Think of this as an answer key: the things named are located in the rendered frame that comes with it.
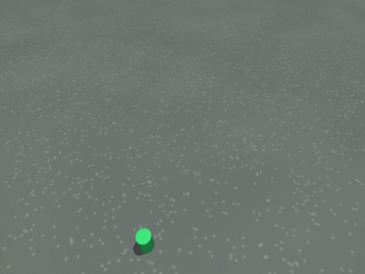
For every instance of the can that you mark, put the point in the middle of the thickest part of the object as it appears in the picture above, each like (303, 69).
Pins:
(145, 240)

